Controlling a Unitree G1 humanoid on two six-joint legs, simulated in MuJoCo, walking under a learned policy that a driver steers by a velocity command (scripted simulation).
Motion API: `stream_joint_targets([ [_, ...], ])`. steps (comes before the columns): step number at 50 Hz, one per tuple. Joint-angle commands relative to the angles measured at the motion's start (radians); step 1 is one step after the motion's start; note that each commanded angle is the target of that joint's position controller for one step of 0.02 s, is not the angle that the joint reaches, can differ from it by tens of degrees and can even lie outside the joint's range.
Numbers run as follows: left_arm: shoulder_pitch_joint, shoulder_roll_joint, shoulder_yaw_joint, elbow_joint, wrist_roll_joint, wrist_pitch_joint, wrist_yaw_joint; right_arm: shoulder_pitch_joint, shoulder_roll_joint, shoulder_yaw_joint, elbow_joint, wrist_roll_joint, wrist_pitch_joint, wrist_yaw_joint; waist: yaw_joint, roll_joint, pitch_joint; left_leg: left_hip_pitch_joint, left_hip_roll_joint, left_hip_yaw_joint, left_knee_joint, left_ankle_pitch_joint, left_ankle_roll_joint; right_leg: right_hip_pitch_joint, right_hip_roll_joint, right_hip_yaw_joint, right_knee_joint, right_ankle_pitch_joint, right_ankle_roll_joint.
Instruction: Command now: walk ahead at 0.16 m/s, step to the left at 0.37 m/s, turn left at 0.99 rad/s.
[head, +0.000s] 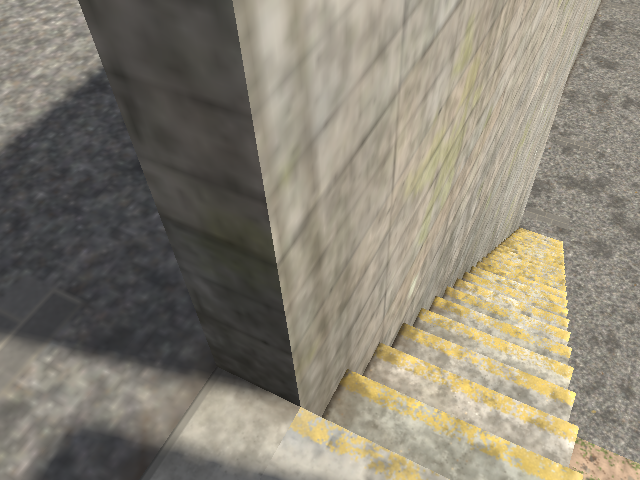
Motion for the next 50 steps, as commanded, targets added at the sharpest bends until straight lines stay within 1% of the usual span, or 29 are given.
stream_joint_targets([
  [1, 0.13, 0.195, 0.065, 0.01, -0.012, 0.002, 0.018, -0.068, -0.009, -0.001, -0.05, -0.027, -0.008, 0.017, 0.045, -0.211, 0.009, -0.12, 0.129, -0.013, -0.291, -0.061, 0.003, 0.234, -0.332, 0.15, -0.165, 0.399, -0.252],
  [2, 0.131, 0.227, 0.075, 0.012, -0.013, 0.014, 0.023, -0.084, 0.005, 0.005, -0.044, -0.031, -0.004, 0.027, 0.054, -0.201, 0.021, -0.04, 0.129, 0.005, -0.418, -0.1, 0.011, 0.166, -0.324, 0.147, -0.197, 0.333, -0.241],
  [3, 0.148, 0.389, 0.137, 0.123, 0.014, 0.117, 0.051, -0.31, -0.039, -0.033, -0.165, 0.064, 0.028, 0.028, 0.018, -0.211, 0.078, 0.017, -0.015, 0.216, -0.52, -0.178, 0.127, 0.057, -0.318, 0.145, -0.069, 0.649, -0.176],
  [4, 0.169, 0.406, 0.144, 0.125, 0.006, 0.155, 0.064, -0.28, 0.005, -0.021, -0.165, 0.074, 0.038, 0.03, 0.0, -0.274, 0.012, 0.092, -0.046, 0.242, -0.611, -0.232, 0.174, 0.061, -0.306, 0.084, -0.021, 0.72, -0.16],
  [7, 0.055, 0.365, 0.136, 0.144, -0.022, 0.192, 0.055, -0.091, 0.046, -0.016, -0.1, 0.033, 0.035, 0.021, -0.099, -0.426, -0.033, 0.297, -0.084, 0.246, -0.886, -0.114, 0.26, -0.014, -0.305, 0.104, -0.008, 0.541, -0.116],
  [8, -0.007, 0.322, 0.128, 0.134, -0.033, 0.202, 0.051, 0.092, 0.051, -0.017, -0.028, 0.017, 0.034, 0.014, -0.201, -0.33, -0.078, 0.523, -0.104, 0.265, -1.075, 0.065, 0.294, -0.115, -0.25, 0.067, 0.104, 0.432, -0.102],
  [9, 0.024, 0.222, 0.104, 0.151, -0.023, 0.208, 0.028, 0.253, -0.04, -0.04, 0.064, 0.006, 0.011, 0.011, -0.272, -0.077, -0.152, 0.786, -0.087, 0.206, -1.133, 0.092, 0.328, -0.298, -0.097, 0.029, 0.394, -0.004, -0.067],
  [10, 0.004, 0.106, 0.062, 0.048, -0.093, 0.203, 0.049, 0.311, -0.28, -0.09, 0.07, 0.039, 0.024, -0.024, -0.225, 0.346, -0.151, 0.935, 0.17, -0.106, -1.114, 0.263, 0.431, -0.654, 0.027, 0.073, 0.631, -0.502, -0.069],
  [11, -0.056, 0.171, 0.067, 0.041, -0.112, 0.201, 0.062, 0.231, -0.242, -0.082, 0.037, 0.016, -0.004, -0.047, -0.254, 0.337, -0.14, 0.698, 0.24, -0.146, -1.197, 0.2, 0.537, -0.632, 0.076, 0.216, 0.787, -0.509, -0.083],
  [15, 0.077, 0.191, 0.075, 0.105, -0.021, 0.202, 0.075, -0.06, -0.07, -0.038, 0.023, 0.024, -0.013, -0.117, -0.087, 0.185, -0.049, 0.553, 0.094, 0.155, -1.213, 0.084, 0.41, -0.561, 0.084, 0.275, 0.892, -0.164, -0.043],
  [18, 0.089, 0.202, 0.082, 0.088, -0.044, 0.207, 0.072, -0.112, -0.001, -0.017, 0.014, 0.008, -0.039, -0.135, -0.055, 0.059, -0.012, 0.471, 0.118, 0.211, -1.266, 0.118, 0.418, -0.492, 0.108, 0.26, 0.928, -0.087, -0.017],
  [19, 0.125, 0.2, 0.085, 0.143, 0.045, 0.245, 0.017, -0.145, 0.017, 0.001, 0.008, 0.024, -0.034, -0.125, -0.029, -0.002, 0.033, 0.439, 0.109, 0.266, -1.233, 0.091, 0.43, -0.508, 0.092, 0.205, 0.899, -0.116, -0.043],
  [22, 0.004, 0.157, 0.067, 0.065, 0.024, 0.262, -0.043, -0.052, -0.015, -0.002, 0.03, 0.02, -0.045, -0.141, -0.071, -0.019, 0.068, 0.43, 0.176, 0.246, -1.243, 0.119, 0.46, -0.524, 0.057, 0.202, 0.843, -0.096, -0.075],
  [27, -0.079, 0.126, 0.041, -0.004, 0.016, 0.26, -0.063, 0.032, -0.046, -0.013, 0.066, 0.005, -0.046, -0.169, -0.09, -0.096, 0.015, 0.587, 0.199, 0.329, -1.151, 0.522, 0.437, -0.462, 0.028, 0.172, 0.648, -0.12, -0.124],
  [28, -0.043, 0.033, -0.028, -0.057, -0.025, 0.169, -0.161, -0.046, -0.137, -0.022, 0.051, -0.036, -0.053, -0.128, 0.013, -0.275, 0.011, 0.406, 0.272, 0.237, -1.279, 0.577, 0.444, -0.293, -0.013, 0.262, 0.607, -0.073, -0.115],
  [29, -0.026, 0.049, -0.014, -0.056, -0.032, 0.151, -0.182, -0.079, -0.217, -0.057, 0.043, -0.026, -0.068, -0.124, 0.01, -0.219, 0.004, 0.46, 0.258, 0.289, -1.268, 0.596, 0.428, -0.278, 0.019, 0.241, 0.558, -0.124, -0.095],
  [32, 0.145, 0.18, 0.04, -0.033, -0.034, 0.157, -0.146, -0.083, -0.224, -0.076, 0.036, -0.002, -0.117, -0.171, -0.001, -0.1, -0.066, 0.59, 0.138, 0.465, -1.162, 0.956, 0.124, -0.148, 0.092, 0.196, 0.326, -0.151, -0.113],
  [33, 0.314, 0.177, 0.045, 0.02, -0.019, 0.154, -0.107, -0.136, -0.222, -0.082, 0.006, 0.035, -0.121, -0.193, 0.063, -0.109, -0.11, 0.531, 0.073, 0.488, -1.028, 1.106, -0.027, 0.011, 0.12, 0.241, 0.123, 0.023, -0.162],
  [34, 0.428, 0.168, 0.053, 0.042, -0.017, 0.14, -0.083, -0.205, -0.2, -0.072, -0.003, 0.055, -0.13, -0.203, 0.171, -0.237, -0.168, 0.378, -0.013, 0.482, -0.655, 0.856, -0.08, 0.222, 0.088, 0.357, 0.002, 0.35, -0.251],
  [35, 0.333, 0.265, 0.073, 0.061, -0.02, 0.091, -0.064, -0.072, -0.04, -0.031, -0.025, -0.001, -0.162, -0.216, 0.036, -0.446, -0.262, -0.091, -0.145, 0.322, -0.189, -0.411, -0.066, 0.5, -0.157, 0.713, 0.209, 0.671, -0.442],
  [36, 0.371, 0.261, 0.076, 0.073, 0.084, 0.026, -0.063, -0.19, 0.039, 0.006, -0.093, -0.003, -0.175, -0.18, 0.066, -0.176, -0.201, -0.127, -0.086, -0.05, -0.151, -0.475, 0.008, 0.274, -0.253, 0.853, 0.096, 0.471, -0.4],
  [37, 0.156, 0.225, 0.09, 0.03, 0.086, 0.003, -0.063, -0.22, -0.022, -0.023, -0.094, 0.027, -0.198, -0.166, 0.02, -0.074, 0.014, -0.122, -0.074, -0.044, -0.14, -0.387, 0.103, 0.019, -0.177, 0.723, 0.031, 0.358, -0.351],
  [39, -0.214, 0.189, 0.074, -0.087, -0.028, 0.031, -0.073, -0.112, -0.142, -0.07, -0.125, 0.015, -0.193, -0.185, -0.145, -0.15, -0.07, 0.153, -0.127, 0.099, -0.247, -0.266, 0.221, -0.284, -0.058, 0.564, -0.035, 0.44, -0.385],
  [42, -0.215, 0.213, 0.064, -0.074, -0.027, 0.072, -0.075, -0.038, -0.009, -0.03, -0.152, 0.031, -0.146, -0.162, -0.204, -0.098, -0.1, 0.467, -0.16, 0.202, -0.598, -0.123, 0.203, -0.46, 0.076, 0.495, 0.011, 0.376, -0.297],
  [45, -0.13, 0.268, 0.089, -0.063, -0.016, 0.109, -0.075, 0.072, -0.043, -0.038, -0.15, 0.081, -0.163, -0.122, -0.185, -0.141, -0.106, 0.564, -0.231, 0.232, -0.999, 0.075, 0.198, -0.305, 0.096, 0.591, 0.101, 0.254, -0.31],
  [46, -0.092, 0.161, 0.065, -0.092, 0.01, 0.134, -0.105, 0.141, -0.087, -0.064, -0.121, 0.046, -0.167, -0.116, -0.183, -0.104, -0.066, 0.653, -0.142, 0.148, -1.091, 0.292, 0.267, -0.369, 0.165, 0.592, 0.196, 0.031, -0.261],
  [47, 0.004, 0.039, 0.034, -0.126, -0.021, 0.168, -0.116, 0.218, -0.233, -0.099, -0.105, -0.003, -0.177, -0.128, -0.146, 0.109, -0.114, 0.865, 0.286, -0.233, -1.037, 0.93, 0.593, -0.633, 0.313, 0.476, 0.503, -0.29, -0.071],
  [48, 0.093, 0.027, 0.001, -0.115, 0.026, 0.191, -0.128, 0.248, -0.201, -0.073, -0.106, -0.068, -0.186, -0.14, -0.131, 0.164, -0.134, 0.857, 0.599, -0.577, -1.153, 1.053, 0.779, -0.821, 0.22, 0.567, 0.601, -0.385, 0.058],
  [50, 0.013, 0.112, 0.022, -0.065, 0.016, 0.212, -0.105, 0.075, -0.167, -0.076, -0.07, 0.018, -0.203, -0.156, -0.073, 0.048, -0.109, 0.776, 0.367, -0.235, -1.151, 0.69, 0.549, -0.813, 0.135, 0.481, 0.787, -0.151, 0.157],
])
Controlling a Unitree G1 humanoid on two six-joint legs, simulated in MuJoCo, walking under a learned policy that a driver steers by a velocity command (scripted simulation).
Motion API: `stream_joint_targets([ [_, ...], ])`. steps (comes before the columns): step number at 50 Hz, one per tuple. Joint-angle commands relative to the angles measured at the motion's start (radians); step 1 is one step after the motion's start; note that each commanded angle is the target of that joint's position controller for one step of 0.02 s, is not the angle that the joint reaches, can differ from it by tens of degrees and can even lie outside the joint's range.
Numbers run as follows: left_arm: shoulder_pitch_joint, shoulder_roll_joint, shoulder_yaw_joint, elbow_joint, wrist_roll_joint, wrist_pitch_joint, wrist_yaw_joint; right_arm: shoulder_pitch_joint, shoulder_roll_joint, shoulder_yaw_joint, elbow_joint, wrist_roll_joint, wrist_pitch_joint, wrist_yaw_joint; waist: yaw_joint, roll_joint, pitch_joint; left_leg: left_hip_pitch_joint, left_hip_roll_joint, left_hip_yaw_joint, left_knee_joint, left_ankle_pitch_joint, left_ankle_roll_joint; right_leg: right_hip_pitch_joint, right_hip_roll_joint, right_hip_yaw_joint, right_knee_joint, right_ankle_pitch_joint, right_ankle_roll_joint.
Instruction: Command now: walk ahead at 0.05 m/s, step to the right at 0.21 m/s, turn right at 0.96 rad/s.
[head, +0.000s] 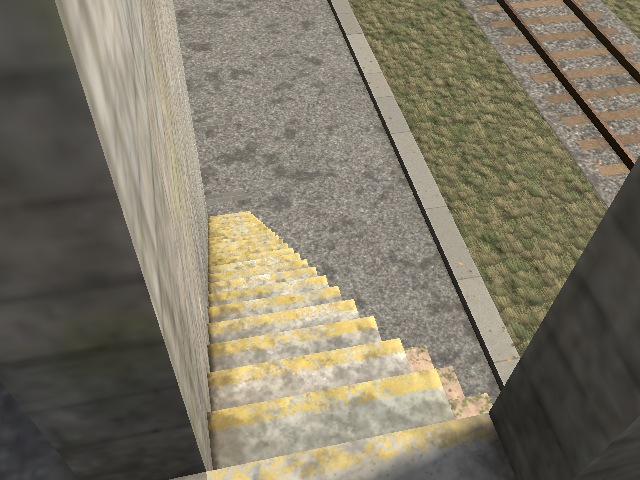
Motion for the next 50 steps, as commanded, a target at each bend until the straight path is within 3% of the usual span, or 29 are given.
stream_joint_targets([
  [1, 0.138, 0.066, 0.001, -0.011, 0.019, 0.034, -0.009, -0.007, -0.171, -0.059, -0.019, 0.044, -0.03, -0.004, 0.048, 0.114, -0.077, 0.297, 0.339, -0.222, -0.187, 0.731, 0.21, -0.324, -0.129, 0.007, 0.294, 0.127, 0.131],
  [3, 0.187, 0.049, -0.019, 0.007, 0.029, 0.034, -0.053, -0.069, -0.176, -0.067, -0.031, 0.021, -0.041, -0.019, 0.068, 0.158, -0.054, 0.13, 0.243, -0.01, -0.149, 0.834, 0.134, -0.165, -0.136, -0.04, 0.366, 0.192, 0.125],
  [6, 0.093, 0.021, -0.036, -0.028, -0.008, 0.05, -0.103, 0.036, -0.195, -0.081, 0.018, -0.024, -0.05, -0.044, -0.01, 0.112, -0.006, 0.169, 0.332, 0.057, -0.222, 0.692, 0.195, -0.25, -0.235, -0.007, 0.43, 0.251, 0.149],
  [7, -0.232, 0.071, 0.013, -0.178, 0.019, 0.08, -0.094, 0.246, -0.229, -0.096, 0.164, 0.046, 0.065, -0.073, -0.065, -0.022, 0.079, 0.209, 0.302, 0.063, -0.137, 0.779, 0.091, -0.321, -0.172, -0.12, 0.27, 0.255, 0.021],
  [8, 0.055, -0.075, -0.084, -0.077, -0.01, 0.078, -0.095, 0.173, -0.211, -0.086, 0.099, -0.026, -0.017, -0.042, -0.052, 0.216, -0.014, 0.263, 0.39, 0.067, -0.272, 0.69, 0.218, -0.318, -0.29, 0.011, 0.342, 0.272, 0.134],
  [12, 0.014, -0.005, -0.059, -0.071, -0.022, 0.083, -0.089, 0.18, -0.218, -0.104, 0.142, -0.041, -0.069, -0.041, -0.073, 0.111, 0.094, 0.269, 0.376, 0.182, -0.308, 0.622, 0.221, -0.341, -0.299, -0.019, 0.412, 0.242, 0.17],
  [14, -0.039, 0.012, -0.053, -0.052, -0.041, 0.075, -0.079, 0.205, -0.219, -0.098, 0.14, -0.025, -0.057, -0.036, -0.088, 0.123, 0.131, 0.29, 0.38, 0.196, -0.355, 0.539, 0.196, -0.291, -0.302, -0.021, 0.286, 0.247, 0.171],
  [18, -0.129, -0.028, -0.062, -0.04, -0.003, 0.087, -0.05, 0.19, -0.31, -0.129, 0.129, -0.017, -0.012, -0.04, -0.09, 0.173, 0.141, 0.266, 0.404, 0.21, -0.394, 0.494, 0.127, -0.105, -0.276, -0.035, -0.097, 0.124, 0.101],
  [19, -0.222, -0.013, -0.032, -0.095, -0.057, 0.053, -0.036, 0.187, -0.361, -0.154, 0.265, 0.026, 0.09, -0.072, -0.02, 0.26, 0.229, 0.191, 0.3, 0.286, -0.231, 0.835, 0.058, -0.007, -0.169, -0.323, -0.244, -0.032, -0.006],
  [20, -0.184, -0.044, -0.036, -0.077, -0.039, 0.049, -0.032, 0.259, -0.354, -0.149, 0.268, 0.052, 0.096, -0.076, -0.038, 0.291, 0.146, 0.172, 0.301, 0.261, -0.162, 1.109, 0.059, 0.119, -0.105, -0.365, -0.358, 0.027, -0.047],
  [21, 0.005, -0.064, -0.027, -0.014, -0.024, 0.044, -0.021, 0.231, -0.346, -0.143, 0.28, 0.072, 0.101, -0.071, 0.056, 0.319, 0.063, 0.12, 0.282, 0.256, -0.014, 1.169, 0.047, 0.34, -0.079, -0.358, -0.517, 0.203, -0.093],
  [22, 0.238, 0.068, 0.016, -0.006, -0.087, 0.064, 0.007, 0.204, -0.339, -0.141, 0.229, 0.137, 0.086, -0.091, 0.193, 0.289, -0.004, -0.052, 0.244, 0.217, 0.078, 1.0, 0.021, 0.688, -0.102, -0.212, -0.543, 0.32, -0.142],
  [23, 0.303, 0.186, 0.035, 0.027, -0.094, 0.085, 0.022, 0.185, -0.194, -0.091, 0.198, 0.076, 0.093, -0.087, 0.175, -0.062, -0.124, -0.28, 0.123, 0.209, 0.392, -0.239, -0.005, 0.916, -0.328, -0.018, -0.413, 0.826, -0.201],
  [24, 0.252, 0.261, 0.043, -0.016, -0.031, 0.068, 0.041, 0.178, -0.114, -0.068, 0.146, 0.064, 0.098, -0.099, 0.135, -0.286, -0.185, -0.35, -0.036, 0.109, 0.629, -0.412, -0.019, 0.698, -0.555, 0.133, -0.514, 0.934, -0.385],
  [25, 0.227, 0.182, 0.025, 0.014, -0.022, 0.048, 0.055, 0.143, -0.145, -0.079, 0.172, 0.073, 0.11, -0.097, 0.133, -0.21, -0.147, -0.342, -0.019, 0.009, 0.756, -0.382, 0.003, 0.617, -0.509, 0.003, -0.499, 0.991, -0.383],
  [26, 0.191, 0.15, 0.017, 0.031, -0.006, 0.04, 0.064, 0.135, -0.13, -0.075, 0.143, 0.068, 0.115, -0.102, 0.094, -0.265, -0.115, -0.352, 0.002, 0.016, 0.768, -0.342, 0.004, 0.546, -0.484, -0.046, -0.516, 0.856, -0.358],
  [28, 0.021, 0.08, 0.004, 0.014, -0.017, 0.042, 0.081, 0.14, -0.131, -0.077, 0.173, 0.042, 0.14, -0.115, 0.023, -0.246, -0.031, -0.34, 0.025, 0.044, 0.773, -0.227, -0.012, 0.434, -0.411, -0.138, -0.563, 0.606, -0.3],
  [31, -0.13, -0.004, -0.025, -0.034, 0.012, 0.028, 0.098, 0.183, -0.127, -0.074, 0.182, 0.045, 0.171, -0.117, -0.044, -0.206, 0.026, -0.238, 0.005, 0.094, 0.678, -0.173, -0.026, 0.288, -0.404, -0.216, -0.663, 0.478, -0.3],
  [35, -0.164, -0.01, -0.03, -0.028, -0.003, 0.03, 0.121, 0.162, -0.125, -0.067, 0.121, 0.05, 0.175, -0.081, -0.071, -0.169, 0.061, -0.17, 0.072, 0.054, 0.437, -0.009, 0.021, 0.276, -0.431, -0.264, -0.639, 0.537, -0.301],
  [36, -0.107, -0.054, -0.054, -0.028, 0.003, 0.034, 0.104, 0.184, -0.132, -0.074, 0.16, -0.027, 0.202, -0.043, -0.049, -0.063, 0.056, -0.106, 0.072, 0.086, 0.402, -0.025, 0.068, 0.269, -0.435, -0.316, -0.601, 0.583, -0.286],
  [39, -0.113, 0.029, -0.032, -0.036, 0.019, 0.039, 0.102, 0.237, -0.117, -0.077, 0.136, 0.004, 0.198, 0.005, -0.092, -0.02, -0.001, 0.1, 0.057, 0.139, 0.271, -0.031, 0.129, 0.187, -0.406, -0.379, -0.409, 0.639, -0.243],
  [40, -0.121, -0.01, -0.047, 0.007, 0.001, 0.083, 0.082, 0.32, -0.053, -0.027, 0.193, 0.013, 0.112, 0.147, -0.218, 0.346, 0.035, 0.271, 0.18, -0.097, 0.06, 0.121, 0.082, -0.039, -0.457, -0.254, -0.31, 0.109, -0.213],
  [41, -0.124, 0.127, -0.005, -0.025, -0.137, 0.091, 0.13, 0.243, -0.24, -0.091, 0.119, 0.038, 0.14, 0.066, -0.154, 0.38, 0.102, 0.165, 0.253, -0.412, -0.16, 0.552, 0.226, -0.067, -0.079, -0.436, 0.109, -0.166, -0.142],
  [42, -0.051, -0.079, -0.063, -0.137, 0.014, 0.079, 0.058, 0.357, -0.311, -0.057, 0.129, -0.019, 0.039, 0.083, -0.039, 0.531, -0.218, 0.207, 0.388, -0.688, -0.267, 0.35, 0.425, -0.062, -0.063, -0.005, 0.244, -0.189, -0.028],
  [43, -0.125, 0.001, -0.046, -0.113, -0.012, 0.06, 0.039, 0.247, -0.212, -0.052, 0.087, -0.025, -0.011, 0.072, -0.061, 0.301, -0.012, 0.112, 0.382, -0.777, -0.301, 0.078, 0.434, -0.173, -0.077, 0.116, 0.302, -0.111, 0.016],
  [44, -0.172, 0.053, -0.03, -0.098, -0.034, 0.026, 0.04, 0.12, -0.156, -0.047, 0.074, -0.02, -0.033, 0.076, -0.037, 0.184, 0.061, 0.058, 0.299, -0.692, -0.294, -0.149, 0.365, -0.294, -0.07, 0.091, 0.415, -0.041, 0.03],
  [45, -0.142, 0.063, -0.032, -0.092, -0.014, 0.008, 0.052, 0.054, -0.157, -0.056, 0.055, 0.002, -0.033, 0.081, -0.018, 0.068, 0.007, 0.075, 0.209, -0.634, -0.27, -0.219, 0.317, -0.317, -0.083, 0.077, 0.471, -0.01, 0.027],
  [47, -0.058, 0.12, -0.016, -0.087, -0.011, -0.019, 0.102, -0.056, -0.154, -0.048, 0.018, -0.006, -0.011, 0.073, 0.019, 0.039, 0.018, -0.08, 0.149, -0.473, -0.279, -0.06, 0.322, -0.203, -0.116, 0.035, 0.457, 0.05, -0.013],
  [50, -0.012, 0.052, -0.021, -0.12, -0.021, -0.023, 0.105, -0.057, -0.179, -0.047, -0.031, 0.01, 0.007, 0.055, 0.071, 0.064, -0.024, -0.214, 0.07, -0.332, -0.292, 0.044, 0.295, 0.084, -0.126, -0.091, 0.103, 0.038, -0.012],
])
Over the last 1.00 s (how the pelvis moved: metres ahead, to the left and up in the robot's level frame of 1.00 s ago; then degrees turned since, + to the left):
0.08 0.26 0.00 -36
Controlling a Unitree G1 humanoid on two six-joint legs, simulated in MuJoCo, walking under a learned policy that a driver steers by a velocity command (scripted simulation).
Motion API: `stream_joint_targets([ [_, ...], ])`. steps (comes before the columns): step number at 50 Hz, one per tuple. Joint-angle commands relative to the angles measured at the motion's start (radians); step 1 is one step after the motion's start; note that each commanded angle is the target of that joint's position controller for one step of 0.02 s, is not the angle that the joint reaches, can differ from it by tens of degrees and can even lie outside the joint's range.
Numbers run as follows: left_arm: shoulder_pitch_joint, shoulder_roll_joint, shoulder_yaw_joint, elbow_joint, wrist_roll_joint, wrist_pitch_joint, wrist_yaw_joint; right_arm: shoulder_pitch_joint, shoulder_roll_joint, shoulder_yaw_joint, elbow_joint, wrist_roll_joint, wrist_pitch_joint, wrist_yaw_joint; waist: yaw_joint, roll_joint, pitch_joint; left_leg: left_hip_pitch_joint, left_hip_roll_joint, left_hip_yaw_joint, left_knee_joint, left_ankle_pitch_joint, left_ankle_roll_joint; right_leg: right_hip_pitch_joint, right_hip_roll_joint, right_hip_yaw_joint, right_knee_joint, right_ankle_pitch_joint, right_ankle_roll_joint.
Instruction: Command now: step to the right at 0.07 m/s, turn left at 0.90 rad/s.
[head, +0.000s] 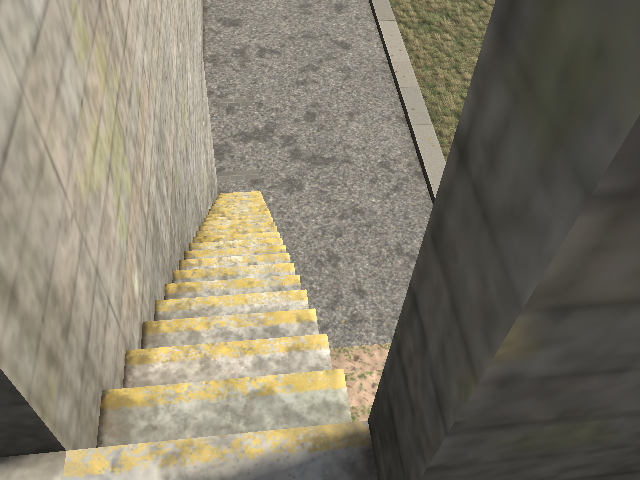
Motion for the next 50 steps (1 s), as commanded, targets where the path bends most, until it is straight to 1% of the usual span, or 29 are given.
stream_joint_targets([
  [1, 0.108, 0.093, 0.039, -0.059, -0.029, -0.019, 0.003, -0.181, -0.225, -0.061, -0.18, 0.009, -0.023, -0.01, 0.131, 0.106, -0.068, -0.141, 0.156, -0.275, -0.359, -0.075, 0.145, 0.258, -0.009, -0.122, -0.321, -0.032, 0.019],
  [5, 0.156, 0.08, 0.042, -0.015, -0.065, -0.054, -0.05, -0.117, -0.262, -0.085, -0.238, 0.012, 0.048, 0.014, 0.099, 0.094, -0.094, 0.076, 0.125, -0.344, -0.259, 0.036, 0.138, 0.401, 0.093, -0.177, -0.886, 0.225, -0.006],
  [6, 0.207, 0.108, 0.054, -0.003, -0.054, -0.073, -0.058, -0.079, -0.205, -0.065, -0.245, -0.003, 0.064, 0.018, 0.114, 0.081, -0.126, 0.033, 0.085, -0.354, -0.177, 0.067, 0.096, 0.526, 0.012, -0.121, -0.895, 0.343, -0.072],
  [7, 0.256, 0.195, 0.077, 0.013, -0.031, -0.095, -0.057, 0.01, -0.106, -0.033, -0.244, 0.012, 0.083, 0.015, 0.1, 0.02, -0.14, -0.056, 0.0, -0.284, -0.046, -0.033, -0.01, 0.658, -0.197, 0.016, -0.869, 0.745, -0.232],
  [8, 0.3, 0.308, 0.097, 0.007, 0.014, -0.127, -0.023, 0.05, -0.038, -0.002, -0.298, 0.042, 0.1, 0.004, 0.09, -0.19, -0.102, -0.444, -0.121, -0.205, 0.233, -0.403, -0.157, 0.819, -0.576, 0.421, -0.822, 1.272, -0.554],
  [9, 0.262, 0.215, 0.066, 0.017, 0.048, -0.136, -0.005, 0.063, -0.074, 0.009, -0.238, 0.009, 0.121, 0.004, 0.077, -0.119, -0.071, -0.518, 0.015, -0.247, 0.447, -0.337, -0.229, 0.744, -0.679, 0.406, -0.946, 1.261, -0.563],
  [11, 0.055, 0.142, 0.056, -0.033, -0.04, -0.151, -0.015, 0.063, -0.187, -0.024, -0.194, 0.016, 0.143, -0.001, -0.009, -0.076, -0.131, -0.374, 0.038, -0.134, 0.744, -0.144, -0.268, 0.635, -0.38, 0.045, -0.882, 0.974, -0.324],
  [13, -0.019, 0.117, 0.041, -0.068, -0.003, -0.166, -0.017, 0.081, -0.179, -0.005, -0.174, 0.01, 0.172, 0.038, -0.041, -0.105, -0.123, -0.299, 0.032, -0.096, 1.016, -0.082, -0.302, 0.451, -0.323, -0.159, -0.827, 1.138, -0.276],
  [14, 0.258, 0.282, 0.105, 0.015, 0.004, -0.077, 0.043, -0.192, -0.275, -0.081, -0.245, 0.011, 0.207, 0.019, 0.089, 0.151, -0.097, -0.341, 0.016, -0.008, 1.047, -0.14, -0.222, 0.538, -0.427, -0.114, -0.734, 1.176, -0.187],
  [16, 0.378, 0.301, 0.119, 0.034, 0.009, -0.018, 0.061, -0.2, -0.186, -0.052, -0.244, 0.041, 0.244, 0.021, 0.08, 0.028, -0.029, -0.395, 0.006, -0.02, 1.053, -0.117, -0.193, 0.536, -0.393, -0.166, -0.731, 0.985, -0.124],
  [18, 0.385, 0.265, 0.111, 0.032, 0.0, -0.009, 0.068, -0.237, -0.162, -0.048, -0.244, 0.039, 0.263, 0.02, 0.076, -0.095, 0.02, -0.411, 0.016, -0.015, 1.019, -0.043, -0.188, 0.497, -0.387, -0.179, -0.745, 0.783, -0.11],
  [19, 0.237, 0.107, 0.038, -0.022, 0.023, -0.119, 0.001, -0.011, -0.03, 0.036, -0.162, 0.109, 0.206, 0.052, 0.069, -0.473, -0.036, -0.374, 0.019, -0.104, 1.353, 0.034, -0.28, 0.318, -0.329, -0.214, -0.872, 0.773, -0.285],
  [21, 0.124, 0.083, 0.026, -0.037, 0.047, -0.196, 0.003, -0.066, -0.18, -0.022, -0.149, 0.064, 0.152, 0.059, 0.05, -0.132, 0.007, -0.385, 0.044, -0.156, 1.303, 0.097, -0.329, 0.373, -0.355, -0.226, -0.929, 0.563, -0.289],
  [22, 0.147, 0.11, 0.041, -0.016, 0.045, -0.209, 0.004, -0.108, -0.191, -0.037, -0.159, 0.061, 0.13, 0.06, 0.072, -0.077, 0.007, -0.396, 0.048, -0.17, 1.225, 0.123, -0.338, 0.449, -0.334, -0.24, -0.937, 0.477, -0.273],
  [26, 0.264, 0.194, 0.076, 0.072, 0.012, -0.178, 0.02, -0.124, -0.153, -0.033, -0.12, 0.021, 0.136, 0.087, 0.121, -0.146, 0.051, -0.37, 0.171, -0.162, 0.777, 0.043, -0.358, 0.651, -0.41, -0.297, -0.961, 0.54, -0.259],
  [29, 0.462, 0.242, 0.113, 0.163, 0.007, -0.143, 0.045, -0.167, -0.059, 0.017, -0.083, -0.026, 0.163, 0.124, 0.215, -0.129, 0.052, -0.382, 0.259, -0.149, 0.421, -0.068, -0.366, 0.784, -0.526, -0.275, -0.985, 0.597, -0.29],
  [30, 0.442, 0.358, 0.16, 0.233, 0.001, -0.048, 0.093, -0.425, -0.101, -0.031, -0.238, 0.026, 0.187, 0.106, 0.182, -0.184, 0.148, -0.411, 0.133, 0.084, 0.411, -0.246, -0.256, 0.719, -0.497, -0.274, -0.837, 1.068, -0.192],
  [32, 0.476, 0.33, 0.161, 0.255, -0.007, -0.003, 0.104, -0.384, -0.005, -0.004, -0.244, 0.041, 0.208, 0.102, 0.147, -0.266, 0.033, -0.268, 0.14, 0.082, 0.284, -0.294, -0.161, 0.67, -0.495, -0.341, -0.802, 1.03, -0.168],
  [34, 0.301, 0.316, 0.168, 0.227, 0.002, 0.013, 0.094, -0.265, 0.011, -0.002, -0.224, 0.047, 0.205, 0.096, 0.052, -0.326, 0.024, -0.067, 0.135, 0.073, 0.134, -0.191, -0.111, 0.487, -0.457, -0.366, -0.87, 0.734, -0.153],
  [35, 0.169, 0.157, 0.097, 0.077, 0.152, -0.063, 0.003, -0.081, -0.027, 0.017, -0.054, 0.034, 0.211, 0.102, 0.07, -0.032, -0.029, 0.071, 0.216, -0.208, 0.054, 0.091, -0.101, 0.352, -0.679, -0.143, -1.133, 0.344, -0.275],
  [36, -0.04, 0.187, 0.104, 0.063, 0.1, -0.068, 0.004, -0.018, -0.039, -0.01, -0.024, -0.001, 0.158, 0.088, -0.045, -0.086, -0.016, 0.111, 0.178, -0.19, 0.0, 0.093, -0.093, 0.363, -0.606, -0.204, -1.106, 0.1, -0.24],
  [38, 0.0, 0.161, 0.088, 0.087, 0.078, -0.089, 0.019, 0.066, -0.185, -0.085, 0.017, 0.021, 0.091, 0.057, -0.096, 0.085, -0.198, 0.539, 0.037, -0.083, -0.149, 0.2, -0.006, 0.176, -0.358, -0.387, -0.706, 0.047, -0.194],
  [39, 0.14, 0.042, 0.051, 0.059, 0.12, -0.117, 0.007, 0.121, -0.327, -0.122, 0.034, 0.015, 0.074, 0.04, -0.023, 0.275, -0.4, 0.873, 0.184, -0.188, 0.005, 0.905, 0.203, -0.037, -0.146, -0.477, -0.294, -0.311, -0.141],
  [40, 0.145, -0.002, 0.017, 0.04, 0.065, -0.172, -0.037, 0.075, -0.329, -0.125, -0.028, -0.007, 0.058, 0.016, -0.04, 0.352, -0.283, 0.771, 0.273, -0.35, -0.206, 0.599, 0.25, -0.25, -0.044, -0.298, -0.189, -0.24, -0.17],
  [42, 0.051, 0.132, 0.052, 0.053, -0.002, -0.17, -0.059, -0.114, -0.193, -0.074, -0.01, 0.035, 0.032, -0.007, 0.008, 0.263, -0.043, 0.441, 0.321, -0.388, -0.382, 0.022, 0.202, -0.254, -0.091, -0.215, -0.032, -0.122, -0.2],
  [45, 0.192, 0.064, 0.03, 0.113, 0.033, -0.141, -0.089, -0.236, -0.063, -0.01, 0.015, 0.013, 0.051, 0.001, 0.166, 0.164, 0.023, 0.172, 0.353, -0.256, -0.408, 0.007, 0.156, -0.099, -0.107, -0.098, 0.111, 0.008, -0.224],
  [46, 0.049, 0.113, 0.078, 0.101, -0.056, -0.048, -0.091, -0.1, -0.143, -0.057, 0.027, 0.03, 0.039, -0.015, 0.032, -0.052, -0.018, 0.355, 0.381, -0.306, -0.418, -0.225, -0.119, -0.306, -0.115, 0.004, 0.154, 0.242, -0.191],
  [48, 0.165, 0.05, 0.061, 0.132, -0.048, 0.014, -0.085, -0.101, -0.185, -0.065, 0.053, 0.062, 0.024, -0.038, 0.082, 0.067, -0.02, 0.443, 0.378, -0.233, -0.424, -0.038, -0.272, -0.402, -0.076, 0.068, 0.162, 0.364, -0.144],
  [50, 0.142, 0.098, 0.072, 0.136, -0.026, 0.026, -0.081, -0.092, -0.109, -0.042, 0.072, 0.05, 0.006, -0.054, 0.086, 0.093, 0.015, 0.433, 0.335, -0.074, -0.442, 0.132, -0.244, -0.369, -0.064, -0.016, 0.122, 0.377, -0.111],
])
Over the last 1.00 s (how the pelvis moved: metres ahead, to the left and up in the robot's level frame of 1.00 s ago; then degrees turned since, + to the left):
0.05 -0.31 -0.01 8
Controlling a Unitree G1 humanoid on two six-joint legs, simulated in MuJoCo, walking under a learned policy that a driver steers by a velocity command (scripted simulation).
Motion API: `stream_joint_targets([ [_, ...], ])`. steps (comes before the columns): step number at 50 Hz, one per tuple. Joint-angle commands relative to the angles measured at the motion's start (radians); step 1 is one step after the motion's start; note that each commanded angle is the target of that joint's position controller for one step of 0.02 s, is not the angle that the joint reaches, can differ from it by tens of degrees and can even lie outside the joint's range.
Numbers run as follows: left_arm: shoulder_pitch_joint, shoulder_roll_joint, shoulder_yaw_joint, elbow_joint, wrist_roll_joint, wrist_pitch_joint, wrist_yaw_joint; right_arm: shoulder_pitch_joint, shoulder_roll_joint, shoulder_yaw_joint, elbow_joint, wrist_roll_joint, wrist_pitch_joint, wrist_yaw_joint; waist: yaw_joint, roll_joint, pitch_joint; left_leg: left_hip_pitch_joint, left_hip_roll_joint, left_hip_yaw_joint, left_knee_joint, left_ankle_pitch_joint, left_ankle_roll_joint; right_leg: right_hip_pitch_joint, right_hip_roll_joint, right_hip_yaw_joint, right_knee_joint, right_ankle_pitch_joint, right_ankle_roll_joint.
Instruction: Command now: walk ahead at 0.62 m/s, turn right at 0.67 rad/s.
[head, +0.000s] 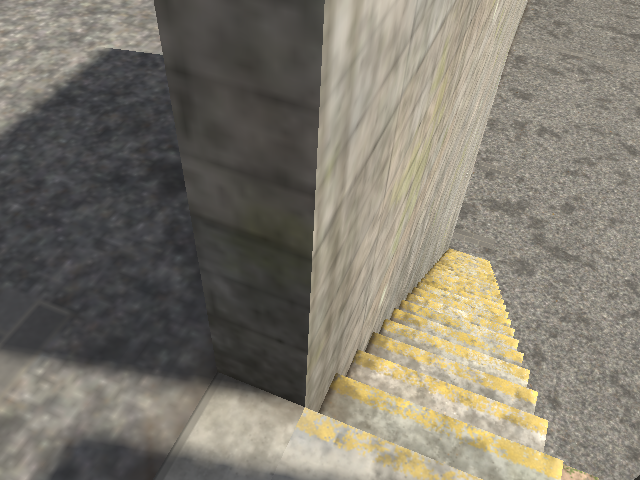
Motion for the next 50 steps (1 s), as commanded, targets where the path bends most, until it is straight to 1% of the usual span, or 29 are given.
stream_joint_targets([
  [1, 0.013, 0.077, 0.02, -0.022, 0.017, 0.042, 0.0, 0.018, -0.077, -0.014, -0.022, -0.007, -0.036, -0.029, 0.0, 0.088, 0.09, 0.095, 0.315, -0.112, -0.192, 0.211, -0.121, -0.178, -0.061, 0.078, -0.024, 0.107, 0.037],
  [2, -0.016, 0.027, -0.001, -0.054, -0.011, -0.058, -0.032, -0.025, -0.049, 0.026, -0.049, -0.13, -0.092, -0.011, 0.036, 0.118, 0.177, -0.002, 0.295, -0.093, -0.139, 0.312, -0.108, -0.217, -0.027, 0.232, -0.035, 0.26, -0.034],
  [3, -0.016, 0.059, 0.005, -0.041, -0.029, -0.096, -0.038, -0.011, -0.071, 0.017, -0.034, -0.151, -0.106, -0.011, 0.031, 0.062, 0.113, 0.036, 0.323, -0.065, -0.16, 0.43, -0.099, -0.197, -0.016, 0.224, -0.137, 0.269, -0.04],
  [7, 0.01, 0.111, 0.029, -0.064, -0.022, -0.081, -0.016, 0.009, -0.239, -0.013, -0.061, -0.091, -0.118, -0.026, 0.075, 0.158, 0.032, 0.078, 0.256, 0.117, -0.164, 1.044, -0.215, -0.045, 0.056, 0.064, -0.3, 0.118, 0.021],
  [8, 0.12, 0.126, 0.04, -0.053, -0.015, -0.065, -0.007, -0.066, -0.274, -0.028, -0.113, -0.07, -0.109, -0.04, 0.124, 0.177, 0.031, -0.011, 0.216, 0.217, -0.172, 1.275, -0.32, 0.132, 0.082, -0.037, -0.416, 0.037, 0.031],
  [10, 0.735, 0.161, 0.097, 0.101, 0.028, -0.027, 0.026, -0.38, -0.413, -0.081, -0.331, 0.013, -0.048, -0.065, 0.352, 0.173, 0.013, -0.568, 0.107, 0.387, 0.289, 1.868, -0.621, 0.976, 0.127, -0.213, -0.638, -0.065, 0.02],
  [11, 0.506, 0.104, 0.083, 0.104, 0.037, -0.075, 0.014, -0.071, -0.278, -0.058, -0.156, -0.049, -0.038, -0.028, 0.217, -0.263, -0.03, -0.514, 0.134, 0.148, 1.083, -0.077, -0.388, 0.832, -0.056, 0.094, -0.647, 0.444, 0.021],
  [12, 0.621, 0.072, 0.063, 0.158, 0.148, -0.107, 0.031, -0.198, -0.121, 0.003, -0.244, -0.047, -0.049, 0.012, 0.233, -0.074, -0.058, -0.472, 0.081, -0.034, 1.305, -0.363, -0.225, 0.644, -0.02, 0.077, -0.835, 0.078, 0.004],
  [13, 0.628, 0.159, 0.087, 0.178, 0.135, -0.139, 0.06, -0.219, -0.002, 0.036, -0.268, -0.092, -0.064, 0.02, 0.186, -0.013, 0.018, -0.606, 0.076, -0.195, 1.344, -0.438, -0.144, 0.692, -0.1, 0.262, -0.759, 0.118, -0.134],
  [14, 0.531, 0.205, 0.082, 0.137, 0.063, -0.157, 0.071, -0.08, 0.012, 0.037, -0.268, -0.077, -0.096, 0.004, 0.093, -0.052, 0.02, -0.706, 0.034, -0.193, 1.36, -0.514, -0.174, 0.751, -0.141, 0.347, -0.758, 0.648, -0.326],
  [15, 0.27, 0.166, 0.061, 0.054, -0.016, -0.177, 0.053, -0.031, -0.012, 0.053, -0.381, -0.011, -0.117, -0.021, -0.004, -0.112, -0.169, -0.657, 0.08, -0.365, 1.193, -0.667, -0.189, 0.743, -0.318, 0.465, -0.789, 0.767, -0.435],
  [16, -0.028, 0.052, 0.024, -0.058, 0.004, -0.171, 0.032, -0.092, -0.102, 0.031, -0.398, 0.039, -0.096, -0.054, -0.048, 0.02, -0.014, -0.462, 0.129, -0.342, 0.894, -0.483, -0.097, 0.274, -0.252, 0.469, -0.905, 0.424, -0.266],
  [17, -0.14, 0.118, 0.026, -0.073, -0.018, -0.151, 0.017, -0.02, -0.142, 0.007, -0.385, 0.004, -0.054, -0.068, -0.149, 0.081, -0.015, -0.149, 0.104, -0.18, 0.653, -0.372, -0.064, -0.023, -0.063, 0.405, -1.019, 0.08, -0.182],
  [18, -0.154, 0.217, 0.046, -0.093, -0.022, -0.127, 0.018, 0.096, -0.148, -0.004, -0.333, -0.003, -0.029, -0.049, -0.202, 0.034, -0.036, 0.024, 0.063, -0.064, 0.713, -0.327, -0.101, -0.171, -0.01, 0.424, -1.028, 0.02, -0.18],
  [20, -0.027, 0.235, 0.064, -0.084, 0.03, -0.119, 0.008, 0.124, -0.116, 0.022, -0.307, -0.01, 0.0, -0.028, -0.104, 0.06, -0.062, -0.045, 0.057, -0.096, 0.555, -0.279, -0.101, 0.027, -0.061, 0.515, -0.963, 0.051, -0.197],
  [22, 0.027, 0.154, 0.039, -0.082, -0.004, -0.116, 0.016, 0.069, -0.132, 0.011, -0.337, 0.006, -0.006, -0.025, -0.077, 0.068, -0.123, 0.037, 0.024, -0.162, 0.235, -0.077, -0.033, 0.14, -0.035, 0.567, -0.885, -0.201, -0.143],
  [23, 0.07, 0.088, 0.018, -0.08, -0.002, -0.107, 0.016, 0.073, -0.179, -0.007, -0.331, -0.007, -0.025, -0.031, -0.07, 0.057, -0.109, 0.11, 0.102, -0.234, 0.135, 0.033, 0.087, 0.089, 0.026, 0.528, -0.789, -0.345, -0.083],
  [24, 0.085, -0.021, -0.014, -0.193, 0.029, -0.1, 0.024, 0.126, -0.321, -0.053, -0.321, -0.033, -0.047, -0.041, -0.031, 0.414, -0.114, 0.243, 0.532, -0.79, -0.026, 0.221, 0.495, -0.209, 0.25, 0.215, -0.534, -0.448, 0.094],
  [25, 0.033, 0.034, -0.03, -0.142, 0.063, -0.083, 0.029, 0.059, -0.314, -0.043, -0.308, -0.077, -0.061, -0.037, -0.018, 0.248, -0.01, 0.15, 0.609, -0.892, -0.109, 0.219, 0.466, -0.302, 0.083, 0.25, -0.376, -0.323, 0.171],
  [27, 0.11, 0.103, 0.008, -0.091, 0.037, -0.054, 0.046, -0.171, -0.214, -0.034, -0.357, -0.019, -0.056, -0.042, 0.053, 0.222, -0.026, 0.051, 0.427, -0.529, -0.085, 0.077, 0.264, -0.177, 0.033, 0.113, -0.216, -0.183, 0.208],
  [29, 0.147, 0.075, 0.004, -0.086, 0.066, -0.055, 0.018, -0.256, -0.141, -0.012, -0.384, -0.013, -0.067, -0.074, 0.083, 0.186, -0.045, -0.035, 0.329, -0.301, -0.053, 0.296, 0.198, -0.037, 0.03, 0.003, -0.078, -0.13, 0.19],
  [33, -0.045, -0.025, -0.036, -0.16, 0.024, -0.046, -0.069, -0.041, -0.216, -0.047, -0.302, -0.054, -0.057, -0.125, -0.048, 0.13, -0.004, 0.109, 0.334, -0.108, -0.088, 0.427, 0.225, -0.066, -0.063, -0.044, -0.317, -0.054, 0.183],
  [37, -0.081, 0.014, -0.045, -0.196, 0.043, -0.017, -0.108, 0.015, -0.261, -0.077, -0.25, -0.068, -0.052, -0.103, -0.067, 0.165, -0.016, 0.151, 0.4, -0.014, -0.084, 0.646, 0.248, 0.053, -0.098, -0.084, -0.505, -0.054, 0.16],
  [43, -0.087, 0.095, -0.019, -0.217, 0.036, -0.015, -0.075, -0.014, -0.299, -0.092, -0.209, -0.083, -0.063, -0.081, -0.054, 0.241, -0.002, 0.164, 0.471, 0.067, -0.122, 0.546, 0.222, 0.228, -0.046, -0.122, -0.558, -0.159, 0.074],
  [45, -0.085, 0.098, -0.01, -0.217, 0.017, -0.032, -0.06, 0.011, -0.309, -0.085, -0.162, -0.052, -0.052, -0.082, -0.031, 0.229, -0.004, 0.198, 0.465, 0.082, -0.074, 0.553, 0.193, 0.31, -0.013, -0.102, -0.683, -0.168, 0.024],
  [46, -0.078, 0.102, -0.001, -0.222, 0.017, -0.049, -0.038, 0.015, -0.329, -0.085, -0.13, -0.049, -0.041, -0.077, 0.0, 0.208, -0.005, 0.224, 0.45, 0.087, -0.018, 0.624, 0.168, 0.355, -0.005, -0.066, -0.837, -0.119, -0.001],
  [48, 0.092, 0.161, 0.024, -0.125, 0.0, 0.011, 0.004, 0.003, -0.355, -0.09, -0.114, -0.052, -0.053, -0.048, 0.048, 0.151, -0.096, 0.208, 0.411, 0.088, 0.271, 1.041, 0.176, 0.576, 0.086, -0.061, -1.075, 0.06, -0.035],
  [49, 0.23, 0.216, 0.045, -0.123, -0.02, 0.036, 0.032, 0.084, -0.237, -0.055, -0.148, -0.075, -0.062, -0.03, 0.026, 0.031, -0.366, -0.041, 0.296, 0.139, 0.605, 0.735, 0.081, 1.023, -0.039, 0.081, -0.86, 0.519, -0.26],
  [50, 0.184, 0.217, 0.037, -0.111, 0.032, 0.058, 0.013, 0.072, -0.198, -0.055, -0.107, 0.044, 0.043, -0.051, 0.094, -0.083, -0.184, -0.623, 0.095, 0.173, 0.96, -0.43, -0.063, 1.187, -0.292, 0.187, -0.744, 1.224, -0.286],
])
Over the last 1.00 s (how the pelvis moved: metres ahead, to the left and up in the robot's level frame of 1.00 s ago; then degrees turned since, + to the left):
-0.07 0.14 0.02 26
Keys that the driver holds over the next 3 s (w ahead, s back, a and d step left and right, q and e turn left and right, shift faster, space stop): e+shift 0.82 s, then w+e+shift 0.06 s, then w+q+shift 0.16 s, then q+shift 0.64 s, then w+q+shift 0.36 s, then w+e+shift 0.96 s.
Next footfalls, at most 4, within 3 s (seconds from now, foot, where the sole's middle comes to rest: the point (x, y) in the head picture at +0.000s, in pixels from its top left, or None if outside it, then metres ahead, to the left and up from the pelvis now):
0.26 right None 0.17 -0.07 -0.78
0.46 left None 0.19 0.22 -0.78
0.96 right None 0.07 -0.05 -0.78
1.52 left None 0.22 0.06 -0.78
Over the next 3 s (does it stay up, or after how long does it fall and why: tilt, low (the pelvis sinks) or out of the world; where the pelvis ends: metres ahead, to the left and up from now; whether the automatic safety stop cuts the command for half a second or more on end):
stays up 0.28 0.22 -0.01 its command is cut before an obstacle after 1.9 s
